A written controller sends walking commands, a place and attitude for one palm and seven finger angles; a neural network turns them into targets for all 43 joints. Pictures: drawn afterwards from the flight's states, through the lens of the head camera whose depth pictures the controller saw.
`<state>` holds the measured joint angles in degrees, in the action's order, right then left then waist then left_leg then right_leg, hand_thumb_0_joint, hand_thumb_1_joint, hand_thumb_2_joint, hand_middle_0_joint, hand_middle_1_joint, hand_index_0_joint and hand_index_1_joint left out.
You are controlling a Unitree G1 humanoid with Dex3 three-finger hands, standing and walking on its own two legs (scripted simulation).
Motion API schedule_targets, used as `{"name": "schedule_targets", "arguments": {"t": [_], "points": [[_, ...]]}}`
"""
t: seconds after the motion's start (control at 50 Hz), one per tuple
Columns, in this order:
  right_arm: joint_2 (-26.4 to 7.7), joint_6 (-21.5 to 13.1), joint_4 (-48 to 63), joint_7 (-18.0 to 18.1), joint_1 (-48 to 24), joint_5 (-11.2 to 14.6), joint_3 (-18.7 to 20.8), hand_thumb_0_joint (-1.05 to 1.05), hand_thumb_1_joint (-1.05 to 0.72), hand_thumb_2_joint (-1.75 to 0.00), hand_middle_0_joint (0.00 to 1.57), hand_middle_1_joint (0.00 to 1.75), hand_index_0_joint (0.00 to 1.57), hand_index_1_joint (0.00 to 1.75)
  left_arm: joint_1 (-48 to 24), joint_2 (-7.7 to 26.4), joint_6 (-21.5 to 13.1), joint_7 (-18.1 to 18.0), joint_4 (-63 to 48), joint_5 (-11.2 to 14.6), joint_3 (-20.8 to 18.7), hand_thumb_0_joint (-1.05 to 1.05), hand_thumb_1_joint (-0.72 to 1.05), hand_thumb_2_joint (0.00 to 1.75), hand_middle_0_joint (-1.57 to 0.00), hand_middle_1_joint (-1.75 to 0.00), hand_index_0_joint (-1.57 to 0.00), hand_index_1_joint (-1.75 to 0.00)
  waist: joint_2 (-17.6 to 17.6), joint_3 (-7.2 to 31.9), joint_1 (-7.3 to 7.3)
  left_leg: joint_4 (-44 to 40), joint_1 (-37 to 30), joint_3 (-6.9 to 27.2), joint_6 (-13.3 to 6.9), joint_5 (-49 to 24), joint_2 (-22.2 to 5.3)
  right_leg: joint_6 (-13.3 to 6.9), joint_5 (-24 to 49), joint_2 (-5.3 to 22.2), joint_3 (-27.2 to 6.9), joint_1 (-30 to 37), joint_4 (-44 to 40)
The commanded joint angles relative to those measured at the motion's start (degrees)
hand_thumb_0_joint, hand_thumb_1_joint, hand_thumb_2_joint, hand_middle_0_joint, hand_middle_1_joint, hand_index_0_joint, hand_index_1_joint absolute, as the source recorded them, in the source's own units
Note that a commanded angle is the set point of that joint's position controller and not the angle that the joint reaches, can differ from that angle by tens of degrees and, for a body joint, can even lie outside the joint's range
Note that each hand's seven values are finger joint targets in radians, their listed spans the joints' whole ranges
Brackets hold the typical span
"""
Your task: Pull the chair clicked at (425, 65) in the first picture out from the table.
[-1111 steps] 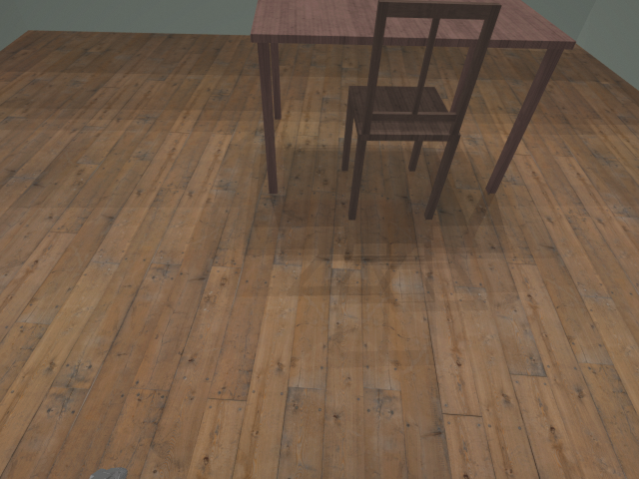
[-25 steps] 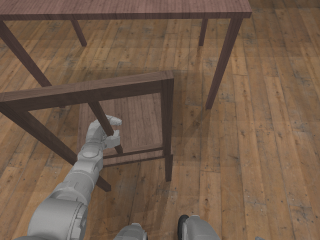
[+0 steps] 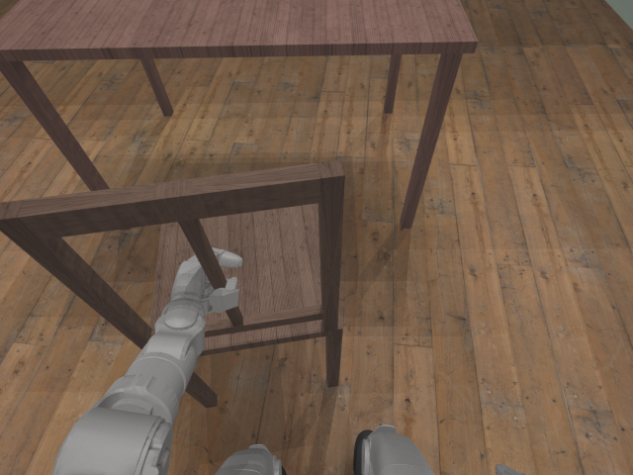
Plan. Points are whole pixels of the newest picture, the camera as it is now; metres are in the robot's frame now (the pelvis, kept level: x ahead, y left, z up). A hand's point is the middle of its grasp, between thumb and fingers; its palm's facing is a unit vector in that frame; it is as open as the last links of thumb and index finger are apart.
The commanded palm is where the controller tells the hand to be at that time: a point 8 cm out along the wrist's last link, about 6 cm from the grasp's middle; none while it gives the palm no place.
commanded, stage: step backward, pulling the chair out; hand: left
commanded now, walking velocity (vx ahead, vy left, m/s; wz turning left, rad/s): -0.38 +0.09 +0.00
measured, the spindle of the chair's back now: (217, 279) +0.38 +0.17 -0.04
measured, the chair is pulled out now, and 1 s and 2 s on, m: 0.44 0.53 0.54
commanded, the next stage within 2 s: stop walking, hand still on the chair in 0.72 s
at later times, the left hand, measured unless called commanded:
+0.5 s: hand (225, 309) +0.33 +0.15 -0.04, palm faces +0.06 -0.98 -0.19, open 5.3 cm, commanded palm +0.34 +0.20 -0.04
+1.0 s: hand (210, 352) +0.27 +0.16 -0.04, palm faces +0.04 -0.98 -0.21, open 5.3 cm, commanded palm +0.26 +0.20 -0.02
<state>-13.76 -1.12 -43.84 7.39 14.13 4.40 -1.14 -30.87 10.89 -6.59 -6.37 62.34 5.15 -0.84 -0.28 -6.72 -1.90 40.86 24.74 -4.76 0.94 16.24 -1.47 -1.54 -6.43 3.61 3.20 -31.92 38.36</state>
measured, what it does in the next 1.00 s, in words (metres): steps on the spot: left foot, then right foot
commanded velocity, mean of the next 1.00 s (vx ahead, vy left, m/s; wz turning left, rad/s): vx -0.22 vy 0.00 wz -0.02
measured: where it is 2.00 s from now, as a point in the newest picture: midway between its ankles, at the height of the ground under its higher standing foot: outside the picture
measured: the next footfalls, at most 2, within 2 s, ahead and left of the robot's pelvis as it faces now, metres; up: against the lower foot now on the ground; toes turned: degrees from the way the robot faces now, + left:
left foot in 0.20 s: +0.01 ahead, +0.17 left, +0.00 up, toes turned +5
right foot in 0.34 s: +0.08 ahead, -0.10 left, +0.00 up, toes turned -3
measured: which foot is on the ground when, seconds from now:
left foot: down 0.00-0.04, up 0.06-0.18, down 0.20-1.00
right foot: down 0.00-0.22, up 0.24-0.32, down 0.34-1.00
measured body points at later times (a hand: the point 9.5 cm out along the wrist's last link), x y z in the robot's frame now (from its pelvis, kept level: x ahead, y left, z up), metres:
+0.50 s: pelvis -0.04 +0.01 +0.01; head +0.05 -0.01 +0.45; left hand +0.33 +0.20 -0.02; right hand +0.06 -0.25 -0.13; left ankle -0.03 +0.16 -0.70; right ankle +0.04 -0.10 -0.71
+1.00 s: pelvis -0.05 +0.02 +0.01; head -0.01 -0.01 +0.46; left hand +0.27 +0.21 -0.02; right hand +0.03 -0.23 -0.12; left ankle -0.03 +0.17 -0.71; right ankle +0.04 -0.10 -0.71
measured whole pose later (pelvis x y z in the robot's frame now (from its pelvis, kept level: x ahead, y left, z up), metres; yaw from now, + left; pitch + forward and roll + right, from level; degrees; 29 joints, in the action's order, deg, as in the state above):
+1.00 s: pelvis -0.05 +0.02 +0.01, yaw -1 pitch +0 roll +1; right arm -13.6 -0.8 -41.2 7.1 15.1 3.2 -0.7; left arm -19.3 8.4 -5.6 -6.0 51.8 3.4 -0.9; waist 2.3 -6.0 -1.7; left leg 36.1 18.4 -4.6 1.9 17.3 -4.0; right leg -0.1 -9.6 2.1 1.3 -25.3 35.0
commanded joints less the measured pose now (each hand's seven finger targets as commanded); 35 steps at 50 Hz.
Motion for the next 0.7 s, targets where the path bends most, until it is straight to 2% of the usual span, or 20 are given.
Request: {"name": "schedule_targets", "arguments": {"t": [0.0, 0.02, 0.06, 0.14, 0.16, 0.18, 0.2, 0.22, 0.26, 0.28, 0.32, 0.36, 0.38, 0.4, 0.44, 0.48, 0.54, 0.58, 0.62, 0.68], "points": [[-9.2, -1.7, 4.8, 0.2, 1.9, -0.3, 3.4, 0.0, -0.9, -0.9, 0.2, 0.3, 0.2, 0.3, -19.0, 12.2, -3.8, -1.3, -10.8, -1.5, -2.3, 0.0, 0.9, 0.9, -0.5, -1.45, -0.5, -1.45, -7.2, 18.1, 1.09, 0.4, -1.5, 5.4, -0.5, 18.6, -1.6, -2.7, -30.9, 12.7, -16.8, 4.8, -21.6], [-9.0, -1.8, 4.0, -0.1, 3.1, -0.1, 3.7, 0.0, -0.9, -0.9, 0.2, 0.3, 0.2, 0.3, -18.2, 12.8, -3.5, -1.4, -10.0, -1.6, -2.6, 0.0, 0.9, 0.9, -0.5, -1.45, -0.5, -1.45, -11.8, 19.5, 0.88, 6.6, -5.7, 4.0, 0.2, 16.5, 0.6, -3.5, -33.9, 16.1, -19.7, 3.0, -27.2], [-9.1, -2.1, 3.2, -0.4, 3.0, -0.5, 3.8, 0.0, -0.9, -0.9, 0.2, 0.3, 0.2, 0.3, -17.5, 12.9, -3.0, -1.3, -9.2, -1.7, -3.7, 0.0, 0.9, 0.9, -0.5, -1.45, -0.5, -1.45, -13.0, 22.3, 1.04, 13.2, -8.1, 4.3, 0.7, 14.4, 1.8, -5.5, -25.8, 18.9, -19.5, 6.7, -28.8], [-8.3, -2.8, 2.3, -0.7, 2.3, -0.4, 2.0, 0.0, -0.9, -0.9, 0.2, 0.3, 0.2, 0.3, -19.6, 11.5, -4.4, -0.8, -10.9, -1.6, -3.1, 0.0, 0.9, 0.9, -0.5, -1.45, -0.5, -1.45, -8.2, 23.9, -0.04, -8.3, -13.3, 4.2, 0.0, 9.0, -0.2, -1.2, -13.3, 13.8, -9.3, 11.0, -18.6], [-9.8, -2.8, 2.5, 0.0, 2.1, -0.7, 2.3, 0.0, -0.9, -0.9, 0.2, 0.3, 0.2, 0.3, -19.3, 11.7, -4.4, -0.8, -9.9, -1.4, -3.3, 0.0, 0.9, 0.9, -0.5, -1.45, -0.5, -1.45, -2.5, 21.7, 0.47, -16.4, -11.2, 7.3, -1.3, 7.2, -3.1, 0.3, -12.1, 10.1, -6.7, 12.2, -13.6], [-11.2, -2.7, 3.5, 0.2, 1.3, -0.9, 2.6, 0.0, -0.9, -0.9, 0.2, 0.3, 0.2, 0.3, -20.1, 10.5, -4.7, -0.5, -11.9, -1.4, -2.7, 0.0, 0.9, 0.9, -0.5, -1.45, -0.5, -1.45, 8.0, 21.2, 1.27, -19.9, -7.6, 13.9, -4.0, 1.1, -8.9, 2.0, -10.6, 4.9, -3.8, 12.0, -4.1], [-10.9, -2.4, 4.7, 0.5, -0.3, -1.1, 2.8, 0.0, -0.9, -0.9, 0.2, 0.3, 0.2, 0.3, -22.3, 8.4, -4.4, -0.5, -13.1, -1.2, -1.6, 0.0, 0.9, 0.9, -0.5, -1.45, -0.5, -1.45, 14.6, 19.5, 2.1, -19.2, -4.7, 15.9, -5.5, -9.8, -13.9, 2.4, -6.8, 1.3, -1.0, 12.2, 5.9], [-9.1, -2.3, 4.9, 0.5, -0.7, -1.3, 2.8, 0.0, -0.9, -0.9, 0.2, 0.3, 0.2, 0.3, -23.7, 6.7, -4.2, -0.2, -14.4, -0.6, -0.5, 0.0, 0.9, 0.9, -0.5, -1.45, -0.5, -1.45, 13.7, 21.4, 2.32, -17.9, -7.5, 14.3, -5.8, -20.7, -15.7, 2.1, -10.2, 0.8, -1.8, 12.6, 9.6], [-8.7, -2.1, 5.4, 0.1, 0.7, -2.1, 3.5, 0.0, -0.9, -0.9, 0.2, 0.3, 0.2, 0.3, -28.1, 4.1, -3.9, 0.5, -17.2, -0.4, 1.0, 0.0, 0.9, 0.9, -0.5, -1.45, -0.5, -1.45, 10.5, 24.4, 1.51, -13.6, -15.3, 13.8, -5.9, -30.9, -16.1, 2.2, -13.5, -0.1, -2.5, 11.2, 6.6], [-9.2, -1.9, 4.5, -0.1, 1.3, -2.2, 3.6, 0.0, -0.9, -0.9, 0.2, 0.3, 0.2, 0.3, -27.7, 2.7, -3.8, 0.6, -15.0, -0.8, 1.9, 0.0, 0.9, 0.9, -0.5, -1.45, -0.5, -1.45, 9.9, 23.1, 1.02, -10.6, -17.6, 12.7, -5.1, -37.6, -15.7, 1.6, -9.4, 0.6, -2.9, 11.3, 2.9], [-9.7, -1.7, 3.5, -0.9, 2.7, -1.8, 4.1, 0.0, -0.9, -0.9, 0.2, 0.3, 0.2, 0.3, -24.5, 4.2, -4.1, 0.6, -11.0, -1.4, 0.2, 0.0, 0.9, 0.9, -0.5, -1.45, -0.5, -1.45, 6.4, 24.7, 0.48, -4.1, -20.1, 10.5, -2.2, -45.3, -13.8, 0.4, 10.0, 2.6, -4.3, 16.5, -5.6], [-9.9, -1.2, 3.2, -0.7, 3.1, -1.7, 4.4, 0.0, -0.9, -0.9, 0.2, 0.3, 0.2, 0.3, -23.0, 6.0, -4.3, 0.8, -8.6, -2.1, -0.6, 0.0, 0.9, 0.9, -0.5, -1.45, -0.5, -1.45, -0.4, 25.2, -0.11, 0.5, -12.2, 8.6, 0.7, -34.4, -10.3, -2.6, 31.8, 8.1, -8.1, 25.0, -7.3], [-10.3, -1.2, 3.0, -0.5, 3.3, -1.0, 4.7, 0.0, -0.9, -0.9, 0.2, 0.3, 0.2, 0.3, -23.4, 8.1, -4.2, 0.6, -9.7, -1.5, -1.6, 0.0, 0.9, 0.9, -0.5, -1.45, -0.5, -1.45, -4.5, 29.3, -0.4, 2.7, -9.9, 6.5, 2.0, -24.3, -7.7, -5.1, 42.3, 11.9, -13.0, 30.1, -6.0], [-10.3, -1.2, 3.7, -0.3, 2.1, -0.6, 4.9, 0.0, -0.9, -0.9, 0.2, 0.3, 0.2, 0.3, -23.0, 9.3, -3.9, 0.5, -9.4, -1.2, -2.3, 0.0, 0.9, 0.9, -0.5, -1.45, -0.5, -1.45, -7.5, 30.1, 0.01, 3.9, -7.1, 7.0, 2.6, -7.6, -5.4, -6.7, 46.3, 14.9, -14.6, 32.1, -6.5], [-9.2, -1.4, 4.5, -0.4, 0.5, -0.3, 4.1, 0.0, -0.9, -0.9, 0.2, 0.3, 0.2, 0.3, -22.1, 10.1, -3.3, 0.9, -9.3, -0.9, -2.5, 0.0, 0.9, 0.9, -0.5, -1.45, -0.5, -1.45, -5.3, 27.3, 0.83, 2.3, -5.1, 8.0, 2.0, 10.6, -3.6, -6.0, 35.1, 17.3, -14.7, 27.6, -9.3], [-9.1, -1.5, 3.7, -0.2, 0.7, -0.2, 3.6, 0.0, -0.9, -0.9, 0.2, 0.3, 0.2, 0.3, -22.4, 11.0, -2.8, 0.6, -9.4, -0.8, -2.7, 0.0, 0.9, 0.9, -0.5, -1.45, -0.5, -1.45, -3.4, 26.0, 0.95, -4.0, -8.4, 7.2, 1.3, 7.9, -4.1, -3.8, 18.6, 15.9, -13.0, 22.6, -10.5], [-9.8, -1.7, 4.1, 0.5, 0.3, -0.3, 3.8, 0.0, -0.9, -0.9, 0.2, 0.3, 0.2, 0.3, -24.3, 9.5, -2.9, 0.6, -11.2, -0.4, -2.2, 0.0, 0.9, 0.9, -0.5, -1.45, -0.5, -1.45, -2.5, 27.6, 0.75, -8.0, -13.8, 7.0, -0.5, -8.3, -6.6, 0.5, 8.6, 9.3, -8.2, 18.6, -9.0], [-9.7, -1.5, 4.9, 0.5, 0.6, -0.2, 3.8, 0.0, -0.9, -0.9, 0.2, 0.3, 0.2, 0.3, -24.9, 8.5, -3.2, 0.5, -11.1, -0.1, -1.0, 0.0, 0.9, 0.9, -0.5, -1.45, -0.5, -1.45, -0.2, 24.8, 0.73, -11.4, -12.5, 7.8, -1.9, -2.0, -8.5, 1.9, -6.7, 6.6, -6.4, 15.7, -9.8], [-9.3, -1.8, 5.8, 0.6, -1.0, -0.4, 3.3, 0.0, -0.9, -0.9, 0.2, 0.3, 0.2, 0.3, -24.7, 7.5, -3.4, 0.4, -11.1, -0.5, -0.9, 0.0, 0.9, 0.9, -0.5, -1.45, -0.5, -1.45, 2.3, 23.0, 1.67, -13.7, -8.5, 8.8, -2.6, 0.2, -9.6, 2.1, -12.4, 4.3, -5.2, 15.8, -7.0], [-9.2, -1.9, 6.5, 0.6, -0.9, -0.5, 3.4, 0.0, -0.9, -0.9, 0.2, 0.3, 0.2, 0.3, -22.9, 8.0, -3.7, 0.1, -11.3, -0.9, -1.6, 0.0, 0.9, 0.9, -0.5, -1.45, -0.5, -1.45, 3.4, 22.3, 2.28, -14.0, -6.3, 8.8, -3.0, -0.4, -10.8, 2.0, -11.8, 3.3, -5.0, 16.5, -4.3]]}}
